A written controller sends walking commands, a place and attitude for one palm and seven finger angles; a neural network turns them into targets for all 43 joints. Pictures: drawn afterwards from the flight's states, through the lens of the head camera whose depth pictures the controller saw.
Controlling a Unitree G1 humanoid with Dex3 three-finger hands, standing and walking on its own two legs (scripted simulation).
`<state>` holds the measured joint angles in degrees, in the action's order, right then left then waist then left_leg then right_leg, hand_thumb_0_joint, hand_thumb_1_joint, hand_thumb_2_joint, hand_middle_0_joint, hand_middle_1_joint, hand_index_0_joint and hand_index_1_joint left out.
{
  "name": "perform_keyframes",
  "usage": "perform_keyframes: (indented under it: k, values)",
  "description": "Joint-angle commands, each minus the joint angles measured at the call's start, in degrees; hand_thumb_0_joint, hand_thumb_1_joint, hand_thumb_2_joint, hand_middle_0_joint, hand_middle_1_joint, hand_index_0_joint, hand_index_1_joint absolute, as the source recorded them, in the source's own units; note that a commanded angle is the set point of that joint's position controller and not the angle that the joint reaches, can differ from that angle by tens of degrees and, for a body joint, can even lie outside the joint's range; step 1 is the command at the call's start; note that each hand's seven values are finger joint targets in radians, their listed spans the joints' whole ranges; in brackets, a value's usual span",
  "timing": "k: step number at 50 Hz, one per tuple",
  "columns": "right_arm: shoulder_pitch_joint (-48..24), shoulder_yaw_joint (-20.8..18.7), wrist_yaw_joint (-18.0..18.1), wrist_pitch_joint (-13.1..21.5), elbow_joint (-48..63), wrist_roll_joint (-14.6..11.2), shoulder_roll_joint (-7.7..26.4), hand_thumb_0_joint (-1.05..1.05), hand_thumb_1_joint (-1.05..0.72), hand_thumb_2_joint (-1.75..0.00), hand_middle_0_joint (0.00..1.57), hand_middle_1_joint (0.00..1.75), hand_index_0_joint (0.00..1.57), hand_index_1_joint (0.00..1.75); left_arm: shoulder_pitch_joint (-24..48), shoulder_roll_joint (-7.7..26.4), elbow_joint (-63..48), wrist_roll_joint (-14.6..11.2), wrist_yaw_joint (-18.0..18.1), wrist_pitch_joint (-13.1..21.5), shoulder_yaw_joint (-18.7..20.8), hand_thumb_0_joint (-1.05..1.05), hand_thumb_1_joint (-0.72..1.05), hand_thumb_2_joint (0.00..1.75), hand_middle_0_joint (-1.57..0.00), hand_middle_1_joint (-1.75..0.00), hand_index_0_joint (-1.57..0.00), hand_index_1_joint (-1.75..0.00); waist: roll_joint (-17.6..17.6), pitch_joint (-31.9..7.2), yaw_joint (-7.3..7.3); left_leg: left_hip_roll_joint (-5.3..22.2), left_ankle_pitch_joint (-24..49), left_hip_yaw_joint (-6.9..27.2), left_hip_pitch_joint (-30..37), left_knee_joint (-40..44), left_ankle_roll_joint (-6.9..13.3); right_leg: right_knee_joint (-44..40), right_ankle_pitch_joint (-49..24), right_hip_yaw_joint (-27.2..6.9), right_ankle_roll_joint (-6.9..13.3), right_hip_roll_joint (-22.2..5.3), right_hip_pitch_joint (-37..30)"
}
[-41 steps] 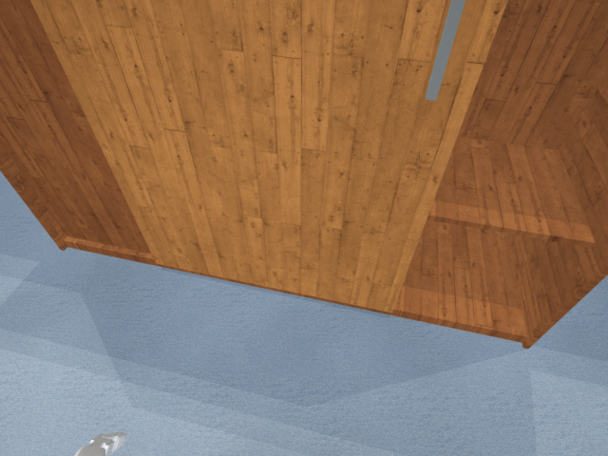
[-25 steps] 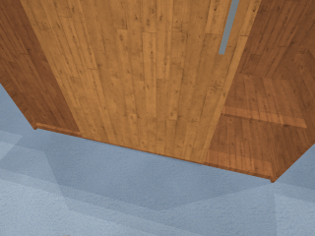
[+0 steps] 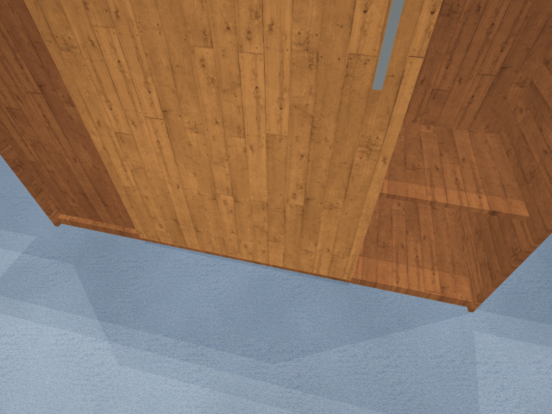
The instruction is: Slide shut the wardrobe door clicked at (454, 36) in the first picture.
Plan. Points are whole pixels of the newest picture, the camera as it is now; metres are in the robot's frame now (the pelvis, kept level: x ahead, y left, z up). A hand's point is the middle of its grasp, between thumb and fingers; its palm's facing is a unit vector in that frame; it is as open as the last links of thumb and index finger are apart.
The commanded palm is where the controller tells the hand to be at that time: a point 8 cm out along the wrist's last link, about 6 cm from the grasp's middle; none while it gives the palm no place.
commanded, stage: look at it before walking up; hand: left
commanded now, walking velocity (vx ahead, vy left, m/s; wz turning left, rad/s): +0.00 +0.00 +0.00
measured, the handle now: (389, 35) +0.74 -0.18 +0.23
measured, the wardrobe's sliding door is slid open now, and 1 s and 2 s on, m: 0.47 0.47 0.47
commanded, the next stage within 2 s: turn to face it in 0.62 s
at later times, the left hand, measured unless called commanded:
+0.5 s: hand out of the picture +0.09 +0.25 -0.15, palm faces -0.03 -0.94 -0.34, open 7.4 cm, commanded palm none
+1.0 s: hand out of the picture +0.08 +0.24 -0.16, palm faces -0.05 -0.94 -0.33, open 7.4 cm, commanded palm none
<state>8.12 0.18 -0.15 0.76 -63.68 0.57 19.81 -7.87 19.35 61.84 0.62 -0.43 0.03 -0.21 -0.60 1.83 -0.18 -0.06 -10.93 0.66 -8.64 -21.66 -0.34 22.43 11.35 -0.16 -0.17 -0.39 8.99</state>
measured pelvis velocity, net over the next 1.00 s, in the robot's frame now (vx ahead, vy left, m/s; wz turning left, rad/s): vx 0.01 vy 0.00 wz -0.05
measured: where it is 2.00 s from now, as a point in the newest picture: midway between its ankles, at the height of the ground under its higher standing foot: outside the picture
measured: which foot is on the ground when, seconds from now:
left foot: down 0.00-1.00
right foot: down 0.00-1.00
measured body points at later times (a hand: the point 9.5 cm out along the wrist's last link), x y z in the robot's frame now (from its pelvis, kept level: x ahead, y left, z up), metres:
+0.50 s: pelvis +0.01 +0.00 +0.00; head +0.01 +0.00 +0.45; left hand +0.09 +0.30 -0.13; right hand +0.08 -0.30 -0.13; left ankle +0.01 +0.12 -0.75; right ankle +0.01 -0.12 -0.75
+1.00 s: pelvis +0.01 +0.00 +0.00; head +0.02 +0.00 +0.45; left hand +0.09 +0.29 -0.13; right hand +0.08 -0.29 -0.14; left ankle +0.01 +0.12 -0.74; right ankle +0.01 -0.12 -0.74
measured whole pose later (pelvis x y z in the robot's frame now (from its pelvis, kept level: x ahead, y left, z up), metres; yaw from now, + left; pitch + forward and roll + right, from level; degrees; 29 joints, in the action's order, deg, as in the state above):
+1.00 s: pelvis +0.01 +0.00 +0.00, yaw -3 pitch -2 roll +0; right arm 6.9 -0.1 0.8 0.6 -62.1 0.6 18.2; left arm -8.8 18.4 61.2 0.8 0.0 -1.2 0.4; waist -0.4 2.3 0.6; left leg 1.0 -12.5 -1.9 -8.4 -22.4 -0.6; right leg 23.3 11.9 -2.7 -0.1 0.7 9.9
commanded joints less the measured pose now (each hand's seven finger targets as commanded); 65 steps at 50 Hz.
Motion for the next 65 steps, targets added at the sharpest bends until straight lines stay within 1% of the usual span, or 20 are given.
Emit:
perform_keyframes:
  k: [1, 4, 13, 20, 34, 39, 41, 45, 48, 51, 52, 54, 55, 58, 60, 61, 62, 63, 64, 65]
  values:
    - [-3.1, -2.4, 0.8, 1.3, 3.7, -0.1, 11.6, 0.00, -0.90, -0.90, 0.20, 0.30, 0.20, 0.30, 2.6, 12.2, -4.0, 0.0, 1.1, 1.6, 2.3, 0.00, 0.90, 0.90, -0.20, -0.30, -0.20, -0.30, 1.7, -2.5, -0.06, 6.3, 2.6, 5.6, -0.3, 4.3, 1.8, -5.2, -0.7, -6.9, 2.0, -6.6, 0.5]
    - [-3.0, -2.4, 0.8, 1.4, 3.7, -0.1, 11.6, 0.00, -0.90, -0.90, 0.20, 0.30, 0.20, 0.30, 2.6, 12.2, -4.1, 0.0, 1.1, 1.6, 2.3, 0.00, 0.90, 0.90, -0.20, -0.30, -0.20, -0.30, 0.6, -3.5, 0.04, 6.5, 4.0, 5.6, 0.0, 4.2, 1.8, -4.7, -2.5, -6.5, 2.0, -6.4, -0.3]
    - [-3.4, -2.3, 0.9, 1.5, 3.5, -0.1, 11.5, 0.00, -0.90, -0.90, 0.20, 0.30, 0.20, 0.30, 3.0, 12.0, -3.9, 0.0, 1.1, 1.6, 2.3, 0.00, 0.90, 0.90, -0.20, -0.30, -0.20, -0.30, 1.2, -2.9, 0.12, 6.6, 5.0, 5.6, 0.4, 4.6, 1.7, -4.8, -4.2, -6.2, 1.8, -6.4, -0.5]
    - [-3.6, -2.4, 1.0, 1.5, 3.5, -0.1, 11.5, 0.00, -0.90, -0.90, 0.20, 0.30, 0.20, 0.30, 2.6, 12.1, -3.8, 0.0, 1.1, 1.8, 2.3, 0.00, 0.90, 0.90, -0.20, -0.30, -0.20, -0.30, 0.8, -4.5, 0.04, 6.9, 8.1, 5.1, 2.0, 4.1, 1.7, -4.5, -8.1, -6.0, 2.0, -6.6, -1.5]
    - [-3.9, -2.3, 1.0, 1.4, 3.6, -0.2, 11.7, 0.00, -0.90, -0.90, 0.20, 0.30, 0.20, 0.30, 2.4, 12.2, -3.5, 0.1, 1.1, 1.6, 2.3, 0.00, 0.90, 0.90, -0.20, -0.30, -0.20, -0.30, 0.7, -2.9, 0.18, 6.9, 6.4, 5.4, 2.0, 5.4, 1.7, -5.4, -5.9, -6.0, 1.7, -6.2, -1.1]
    - [-3.6, -2.4, 1.1, 1.5, 3.4, -0.2, 11.7, 0.00, -0.90, -0.90, 0.20, 0.30, 0.20, 0.30, 2.3, 12.3, -3.6, 0.1, 1.1, 1.7, 2.4, 0.00, 0.90, 0.90, -0.20, -0.30, -0.20, -0.30, 1.1, -4.4, 0.13, 7.2, 8.2, 4.8, 3.3, 4.9, 1.6, -5.2, -8.6, -6.3, 1.9, -6.3, -1.6]
    - [-3.6, -2.5, 1.3, 1.5, 3.6, -0.2, 11.8, 0.00, -0.90, -0.90, 0.20, 0.30, 0.20, 0.30, 2.6, 12.3, -3.9, 0.1, 1.0, 1.5, 2.5, 0.00, 0.90, 0.90, -0.20, -0.30, -0.20, -0.30, 1.0, -3.8, -0.02, 7.3, 8.2, 4.2, 3.6, 4.3, 1.5, -4.7, -9.7, -6.7, 2.0, -6.1, -0.8]
    - [-1.8, -2.2, 1.4, 0.9, 3.7, -0.1, 8.5, 0.00, -0.90, -0.90, 0.20, 0.30, 0.20, 0.30, 0.9, 9.4, -3.9, 0.1, 1.1, 0.5, 2.3, 0.00, 0.90, 0.90, -0.20, -0.30, -0.20, -0.30, 0.8, -3.7, -0.08, 7.5, 8.1, 2.6, 3.2, 2.5, 1.0, -2.6, -11.7, -7.4, 1.7, -5.8, 0.5]
    - [-0.2, -1.8, 1.5, 0.2, 4.2, 0.0, 5.6, 0.00, -0.90, -0.90, 0.20, 0.30, 0.20, 0.30, -0.8, 6.7, -4.3, 0.1, 1.2, -0.4, 1.9, 0.00, 0.90, 0.90, -0.20, -0.30, -0.20, -0.30, 1.3, -2.6, -0.16, 7.6, 5.4, 1.5, 1.8, 1.5, 0.6, -1.5, -10.4, -8.2, 1.3, -5.4, 2.4]
    - [1.0, -1.9, 1.7, -0.1, 4.8, 0.0, 4.4, 0.00, -0.90, -0.90, 0.20, 0.30, 0.20, 0.30, -2.1, 5.6, -5.1, 0.2, 1.3, -0.9, 1.9, 0.00, 0.90, 0.90, -0.20, -0.30, -0.20, -0.30, 0.3, -2.4, -0.15, 8.0, 5.2, 0.9, 1.4, 0.3, 0.6, 0.6, -10.9, -8.4, 1.2, -4.7, 4.1]
    - [1.2, -2.1, 1.7, -0.2, 5.0, 0.0, 4.3, 0.00, -0.90, -0.90, 0.20, 0.30, 0.20, 0.30, -2.4, 5.4, -5.4, 0.2, 1.3, -1.0, 1.9, 0.00, 0.90, 0.90, -0.20, -0.30, -0.20, -0.30, 0.7, -2.5, -0.14, 8.2, 5.0, 0.6, 1.2, -0.1, 0.6, 1.2, -11.1, -8.7, 1.2, -4.5, 4.5]
    - [1.8, -2.4, 1.8, -0.4, 5.6, 0.0, 4.1, 0.00, -0.90, -0.90, 0.20, 0.30, 0.20, 0.30, -3.1, 5.2, -6.2, 0.3, 1.3, -1.1, 2.2, 0.00, 0.90, 0.90, -0.20, -0.30, -0.20, -0.30, 0.8, -2.1, -0.17, 8.6, 3.5, 0.6, 0.7, -0.6, 0.9, 2.5, -10.3, -8.9, 1.3, -3.9, 5.9]
    - [1.9, -2.7, 1.8, -0.4, 5.8, 0.0, 4.1, 0.00, -0.90, -0.90, 0.20, 0.30, 0.20, 0.30, -3.4, 4.8, -6.5, 0.3, 1.3, -1.2, 2.3, 0.00, 0.90, 0.90, -0.20, -0.30, -0.20, -0.30, -0.1, -2.1, -0.09, 8.8, 2.9, 0.5, 0.5, -0.9, 1.1, 3.1, -10.1, -9.1, 1.4, -3.7, 6.4]
    - [2.2, -3.3, 1.8, -0.7, 6.9, -0.1, 3.5, 0.00, -0.90, -0.90, 0.20, 0.30, 0.20, 0.30, -4.3, 4.2, -7.7, 0.5, 1.2, -1.4, 2.6, 0.00, 0.90, 0.90, -0.20, -0.30, -0.20, -0.30, 0.4, -1.4, 0.02, 8.9, -1.8, 0.3, -1.4, -1.6, 1.4, 4.0, -7.0, -10.0, 1.5, -3.1, 8.3]
    - [3.1, -3.5, 1.8, -0.7, 7.1, -0.1, 2.6, 0.00, -0.90, -0.90, 0.20, 0.30, 0.20, 0.30, -4.9, 3.8, -8.1, 0.5, 1.3, -1.2, 2.7, 0.00, 0.90, 0.90, -0.20, -0.30, -0.20, -0.30, 0.6, -2.7, -0.12, 8.4, -2.9, -0.4, -1.7, -3.1, 1.3, 3.9, -6.6, -11.2, 1.9, -3.3, 8.3]
    - [3.8, -3.5, 1.7, -0.7, 7.0, 0.1, 2.2, 0.00, -0.90, -0.90, 0.20, 0.30, 0.20, 0.30, -5.7, 3.5, -8.1, 0.6, 1.1, -1.2, 3.0, 0.00, 0.90, 0.90, -0.20, -0.30, -0.20, -0.30, 1.3, -3.5, -0.18, 8.4, -8.2, -0.4, -1.3, -3.1, 1.3, 3.6, -0.5, -11.6, 2.2, -2.8, 8.6]
    - [4.4, -3.7, 1.6, -0.8, 6.9, 0.3, 2.4, 0.00, -0.90, -0.90, 0.20, 0.30, 0.20, 0.30, -6.2, 3.2, -8.4, 0.7, 0.7, -1.4, 3.2, 0.00, 0.90, 0.90, -0.20, -0.30, -0.20, -0.30, 1.4, -3.0, -0.18, 8.9, -16.6, 0.3, -1.6, -1.9, 1.7, 3.1, 9.9, -11.5, 2.4, -1.8, 10.2]
    - [4.8, -4.1, 1.5, -0.9, 7.1, 0.6, 2.9, 0.00, -0.90, -0.90, 0.20, 0.30, 0.20, 0.30, -6.3, 2.7, -8.8, 0.9, 0.3, -1.6, 3.5, 0.00, 0.90, 0.90, -0.20, -0.30, -0.20, -0.30, 0.9, -1.0, -0.10, 9.6, -24.2, 2.0, -2.4, -0.2, 2.5, 3.1, 19.3, -11.2, 2.4, -0.4, 13.3]
    - [5.5, -4.5, 1.4, -0.8, 7.0, 0.8, 3.8, 0.00, -0.90, -0.90, 0.20, 0.30, 0.20, 0.30, -6.5, 2.1, -9.3, 1.1, 0.0, -1.6, 3.7, 0.00, 0.90, 0.90, -0.20, -0.30, -0.20, -0.30, -1.1, -0.1, -0.37, 11.6, -29.0, 4.8, -1.2, 2.0, 3.8, 5.7, 22.9, -9.5, 2.1, 1.5, 17.1]
    - [6.8, -5.1, 1.5, -0.6, 6.9, 0.9, 5.2, 0.00, -0.90, -0.90, 0.20, 0.30, 0.20, 0.30, -6.3, 1.1, -10.0, 1.2, -0.4, -1.7, 4.0, 0.00, 0.90, 0.90, -0.20, -0.30, -0.20, -0.30, -5.0, 0.9, -1.10, 16.0, -33.5, 9.4, -1.5, 6.4, 6.1, 13.4, 21.2, -5.7, 1.3, 3.5, 19.2]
